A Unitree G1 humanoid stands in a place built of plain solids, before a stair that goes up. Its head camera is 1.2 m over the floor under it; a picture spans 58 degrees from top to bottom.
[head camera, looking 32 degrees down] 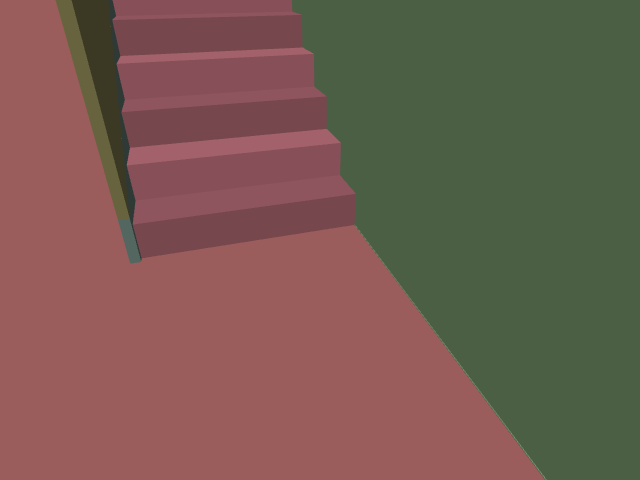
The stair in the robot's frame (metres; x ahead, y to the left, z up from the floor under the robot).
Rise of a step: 0.19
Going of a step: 0.26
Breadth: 1.12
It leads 17 degrees to the left of straight ahead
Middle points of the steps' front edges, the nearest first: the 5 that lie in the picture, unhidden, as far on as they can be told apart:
1.91 0.34 0.19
2.16 0.42 0.38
2.41 0.49 0.58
2.66 0.57 0.77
2.91 0.65 0.96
